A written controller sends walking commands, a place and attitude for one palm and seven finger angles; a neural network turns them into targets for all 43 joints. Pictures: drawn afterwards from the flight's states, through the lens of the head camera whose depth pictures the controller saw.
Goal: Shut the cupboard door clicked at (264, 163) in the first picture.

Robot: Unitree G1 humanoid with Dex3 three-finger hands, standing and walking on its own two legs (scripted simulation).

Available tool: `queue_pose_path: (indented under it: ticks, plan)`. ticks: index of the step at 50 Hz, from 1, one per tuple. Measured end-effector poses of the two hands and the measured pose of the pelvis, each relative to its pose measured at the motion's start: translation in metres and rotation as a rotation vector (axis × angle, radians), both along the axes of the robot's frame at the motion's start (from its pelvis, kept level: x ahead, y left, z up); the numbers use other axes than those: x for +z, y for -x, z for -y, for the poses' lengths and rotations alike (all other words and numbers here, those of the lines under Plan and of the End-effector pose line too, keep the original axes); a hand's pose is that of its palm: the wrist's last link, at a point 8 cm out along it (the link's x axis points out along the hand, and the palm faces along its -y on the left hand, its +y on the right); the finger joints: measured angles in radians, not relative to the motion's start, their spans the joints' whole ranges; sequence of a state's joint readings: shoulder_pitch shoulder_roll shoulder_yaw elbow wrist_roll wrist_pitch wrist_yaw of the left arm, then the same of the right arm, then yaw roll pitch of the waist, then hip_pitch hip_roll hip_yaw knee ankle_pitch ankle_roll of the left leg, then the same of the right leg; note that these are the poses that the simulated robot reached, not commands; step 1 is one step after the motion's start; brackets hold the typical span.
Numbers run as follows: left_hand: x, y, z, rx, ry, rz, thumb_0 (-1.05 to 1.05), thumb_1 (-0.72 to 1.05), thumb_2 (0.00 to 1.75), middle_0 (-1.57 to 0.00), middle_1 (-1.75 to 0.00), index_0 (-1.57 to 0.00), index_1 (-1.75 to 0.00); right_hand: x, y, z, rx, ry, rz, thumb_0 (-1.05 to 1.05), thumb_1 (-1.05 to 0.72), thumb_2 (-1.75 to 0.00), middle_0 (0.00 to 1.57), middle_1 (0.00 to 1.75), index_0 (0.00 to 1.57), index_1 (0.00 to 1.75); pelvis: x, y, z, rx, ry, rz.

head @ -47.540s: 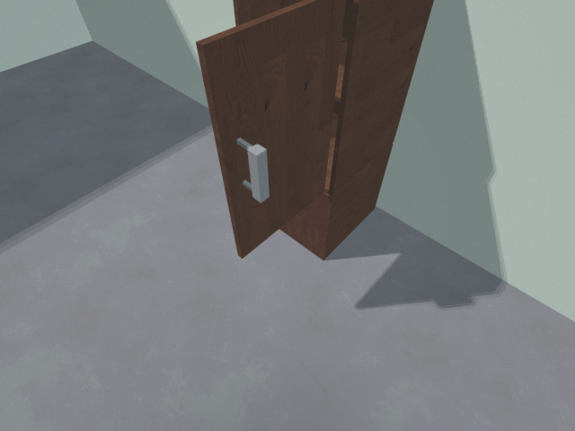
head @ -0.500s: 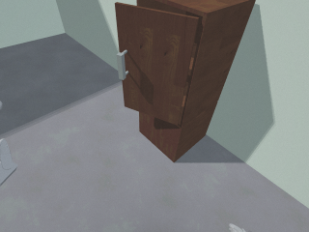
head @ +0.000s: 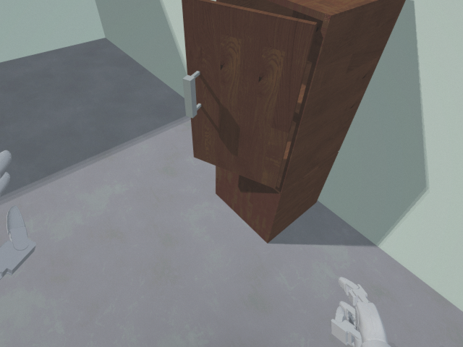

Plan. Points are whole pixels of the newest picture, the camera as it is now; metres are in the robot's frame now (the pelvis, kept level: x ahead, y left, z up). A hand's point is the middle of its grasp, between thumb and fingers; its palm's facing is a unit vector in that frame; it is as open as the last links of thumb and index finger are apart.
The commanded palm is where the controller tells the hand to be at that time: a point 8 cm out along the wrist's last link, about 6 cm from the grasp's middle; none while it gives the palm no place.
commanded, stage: stop stepping back and stand still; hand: left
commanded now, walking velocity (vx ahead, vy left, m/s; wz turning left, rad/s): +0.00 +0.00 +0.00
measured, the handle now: (194, 94) +0.85 +0.15 -0.02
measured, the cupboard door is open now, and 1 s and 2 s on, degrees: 23 23 23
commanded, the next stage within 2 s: let the arm hang, fingers relaxed in 0.04 s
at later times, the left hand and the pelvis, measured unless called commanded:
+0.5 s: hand out of the picture -0.02 +0.19 -0.18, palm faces +0.03 -0.98 -0.18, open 7.0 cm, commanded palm none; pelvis -0.04 +0.01 +0.00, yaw +1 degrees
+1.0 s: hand out of the picture -0.06 +0.19 -0.17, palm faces +0.05 -0.98 -0.18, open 7.4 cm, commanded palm none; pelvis -0.04 +0.02 +0.00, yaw +1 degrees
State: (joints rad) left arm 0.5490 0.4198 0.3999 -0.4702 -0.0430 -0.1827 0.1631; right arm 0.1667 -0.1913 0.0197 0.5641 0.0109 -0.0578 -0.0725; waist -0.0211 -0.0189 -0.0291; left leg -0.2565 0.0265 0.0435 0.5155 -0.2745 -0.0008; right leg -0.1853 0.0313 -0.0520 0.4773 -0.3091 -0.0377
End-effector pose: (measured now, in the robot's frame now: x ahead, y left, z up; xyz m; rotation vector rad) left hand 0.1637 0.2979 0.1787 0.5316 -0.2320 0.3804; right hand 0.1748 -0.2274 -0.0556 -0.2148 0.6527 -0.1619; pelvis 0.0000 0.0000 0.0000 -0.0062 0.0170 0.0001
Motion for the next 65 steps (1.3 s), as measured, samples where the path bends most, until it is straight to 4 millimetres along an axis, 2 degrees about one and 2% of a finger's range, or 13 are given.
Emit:
queue_pose_path:
  ticks: [8,10,14,18,21,22,29,33,36,41,49,57,65]
  plan:
    - [-0.009,0.010,-0.010,0.013,0.005,-0.048,0.01,0.88,0.90,-0.21,-0.30,-0.21,-0.30,-0.014,0.025,-0.005,0.005,-0.012,-0.066,0.01,-0.90,-0.90,0.20,0.30,0.20,0.30,0.001,0.007,-0.007,0.010,0.004,0.002]
    - [-0.048,0.004,-0.015,0.010,0.052,-0.215,0.01,0.89,0.90,-0.20,-0.30,-0.21,-0.30,-0.028,0.032,-0.003,0.058,-0.020,-0.109,0.01,-0.90,-0.90,0.20,0.30,0.20,0.30,-0.002,0.014,-0.012,0.018,0.005,0.001]
    - [-0.169,0.017,-0.008,0.042,0.230,-0.712,0.00,0.90,0.90,-0.20,-0.30,-0.20,-0.30,-0.055,0.057,0.005,0.068,-0.016,-0.228,0.01,-0.90,-0.90,0.20,0.30,0.20,0.30,-0.007,0.028,-0.019,0.019,-0.001,0.006]
    - [-0.269,0.078,0.029,0.050,0.399,-1.135,0.01,0.90,0.90,-0.20,-0.30,-0.20,-0.30,-0.066,0.100,0.010,0.019,-0.006,-0.357,0.01,-0.90,-0.90,0.20,0.30,0.20,0.30,-0.007,0.037,-0.018,0.015,-0.011,0.019]
    - [-0.312,0.134,0.062,0.060,0.526,-1.356,0.01,0.91,0.90,-0.20,-0.30,-0.20,-0.30,-0.069,0.143,0.011,-0.017,0.005,-0.488,0.01,-0.90,-0.90,0.20,0.30,0.20,0.30,-0.005,0.041,-0.016,0.014,-0.009,0.027]
    - [-0.318,0.149,0.061,0.112,0.560,-1.375,0.00,0.95,0.90,-0.20,-0.30,-0.21,-0.30,-0.069,0.157,0.010,-0.026,0.008,-0.536,0.01,-0.90,-0.90,0.20,0.30,0.20,0.30,-0.004,0.042,-0.014,0.018,-0.007,0.028]
    - [-0.326,0.236,0.051,0.250,0.616,-1.572,-0.01,0.98,0.90,-0.21,-0.30,-0.21,-0.30,-0.074,0.236,-0.002,-0.087,-0.021,-0.784,0.01,-0.90,-0.90,0.20,0.30,0.20,0.30,0.001,0.045,-0.012,0.027,0.009,0.032]
    - [-0.321,0.267,0.047,0.301,0.616,-1.650,0.00,0.94,0.90,-0.20,-0.30,-0.21,-0.30,-0.078,0.256,-0.014,-0.112,-0.057,-0.826,0.01,-0.90,-0.90,0.20,0.30,0.20,0.30,0.002,0.046,-0.015,0.023,0.010,0.033]
    - [-0.318,0.277,0.046,0.322,0.615,-1.675,0.00,0.93,0.90,-0.20,-0.30,-0.20,-0.30,-0.081,0.261,-0.022,-0.121,-0.080,-0.831,0.01,-0.90,-0.90,0.20,0.30,0.20,0.30,0.003,0.046,-0.017,0.019,0.009,0.033]
    - [-0.317,0.272,0.046,0.318,0.614,-1.657,0.00,0.91,0.90,-0.20,-0.30,-0.20,-0.30,-0.086,0.256,-0.033,-0.118,-0.107,-0.808,0.00,-0.90,-0.90,0.20,0.30,0.20,0.30,0.003,0.045,-0.021,0.014,0.005,0.033]
    - [-0.321,0.236,0.053,0.255,0.622,-1.571,0.00,0.90,0.90,-0.20,-0.30,-0.20,-0.30,-0.087,0.229,-0.040,-0.103,-0.117,-0.733,0.00,-0.90,-0.90,0.20,0.30,0.20,0.30,0.004,0.042,-0.024,0.011,0.000,0.032]
    - [-0.322,0.206,0.059,0.204,0.622,-1.520,0.00,0.90,0.90,-0.20,-0.30,-0.20,-0.30,-0.083,0.213,-0.032,-0.104,-0.092,-0.700,0.01,-0.91,-0.90,0.20,0.30,0.20,0.30,0.005,0.037,-0.025,0.009,-0.003,0.033]
    - [-0.319,0.199,0.052,0.220,0.599,-1.530,0.00,0.91,0.90,-0.20,-0.30,-0.20,-0.30,-0.081,0.206,-0.024,-0.107,-0.079,-0.705,0.00,-0.91,-0.90,0.20,0.30,0.20,0.30,0.006,0.031,-0.022,0.007,-0.004,0.035]
